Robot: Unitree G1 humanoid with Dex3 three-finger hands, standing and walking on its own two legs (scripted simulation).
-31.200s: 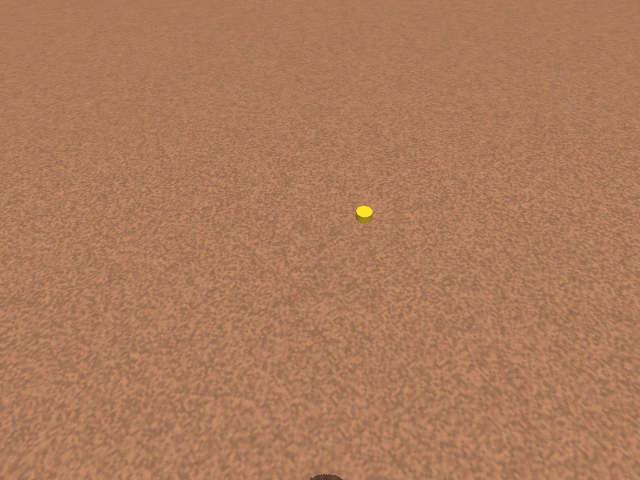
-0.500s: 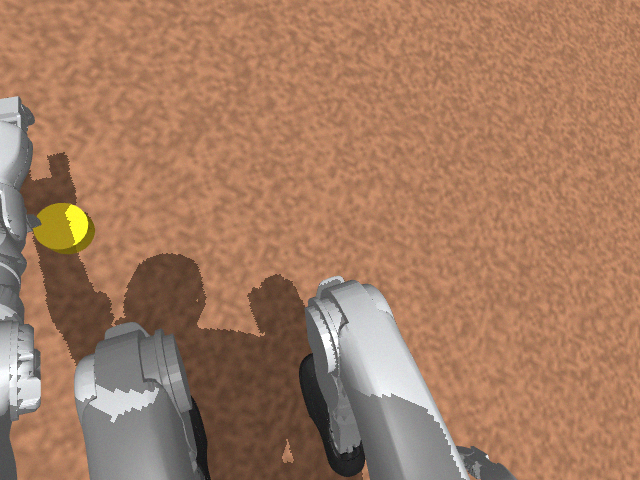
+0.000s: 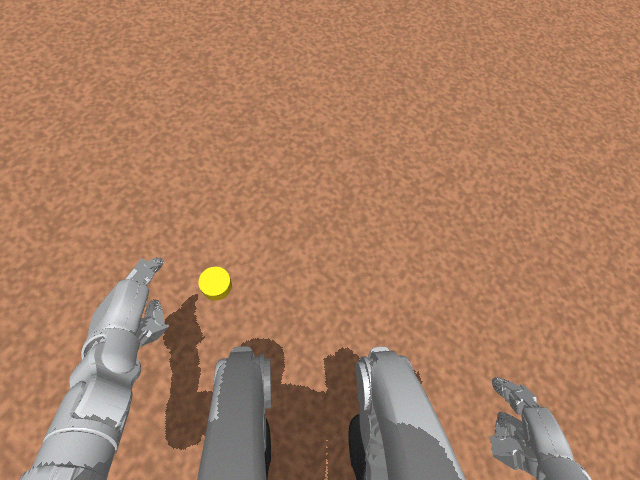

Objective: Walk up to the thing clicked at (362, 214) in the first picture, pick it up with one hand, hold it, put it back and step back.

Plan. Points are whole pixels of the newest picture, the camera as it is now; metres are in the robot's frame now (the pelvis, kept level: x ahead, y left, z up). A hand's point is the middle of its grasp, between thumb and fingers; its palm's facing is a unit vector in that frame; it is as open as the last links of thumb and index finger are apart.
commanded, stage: home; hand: left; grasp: from above
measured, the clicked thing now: (215, 283) +0.52 +0.23 -0.49
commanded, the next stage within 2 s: none
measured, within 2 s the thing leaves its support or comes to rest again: neither
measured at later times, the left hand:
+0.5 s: hand (109, 355) +0.26 +0.20 +0.10, palm faces +0.12 -0.97 -0.21, open 7.4 cm
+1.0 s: hand (71, 387) +0.23 +0.19 +0.16, palm faces +0.14 -0.97 -0.18, open 7.4 cm
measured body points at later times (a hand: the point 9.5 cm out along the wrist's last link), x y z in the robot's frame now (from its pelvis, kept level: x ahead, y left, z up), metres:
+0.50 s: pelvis +0.07 +0.00 +0.18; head +0.12 +0.02 +0.62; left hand +0.25 +0.25 +0.12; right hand +0.23 -0.23 +0.09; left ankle +0.09 +0.12 -0.47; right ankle +0.08 -0.13 -0.47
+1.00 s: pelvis +0.09 +0.00 +0.21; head +0.10 +0.01 +0.66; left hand +0.22 +0.24 +0.17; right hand +0.28 -0.22 +0.15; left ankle +0.09 +0.12 -0.47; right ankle +0.08 -0.13 -0.47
